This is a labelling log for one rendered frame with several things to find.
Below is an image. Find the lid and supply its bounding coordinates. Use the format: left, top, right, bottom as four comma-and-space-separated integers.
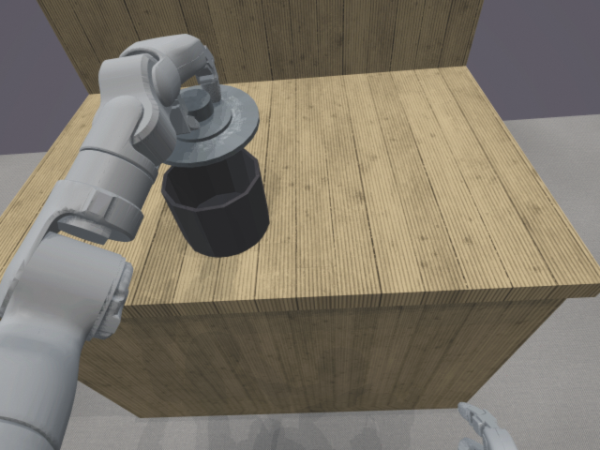
163, 84, 260, 168

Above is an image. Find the left robot upper arm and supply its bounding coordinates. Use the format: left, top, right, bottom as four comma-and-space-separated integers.
0, 232, 133, 450

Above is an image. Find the right robot hand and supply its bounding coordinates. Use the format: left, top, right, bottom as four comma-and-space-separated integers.
457, 402, 518, 450

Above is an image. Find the robot left forearm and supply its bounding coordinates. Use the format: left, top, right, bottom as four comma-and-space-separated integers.
0, 46, 181, 319

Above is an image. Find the pot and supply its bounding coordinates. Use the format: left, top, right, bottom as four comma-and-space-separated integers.
161, 148, 270, 258

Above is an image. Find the table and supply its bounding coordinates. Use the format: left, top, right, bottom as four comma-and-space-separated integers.
0, 0, 600, 418

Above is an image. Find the knob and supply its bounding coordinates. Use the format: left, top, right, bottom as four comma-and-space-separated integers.
180, 89, 214, 122

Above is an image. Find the left robot hand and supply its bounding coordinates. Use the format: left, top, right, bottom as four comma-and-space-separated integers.
119, 34, 221, 135

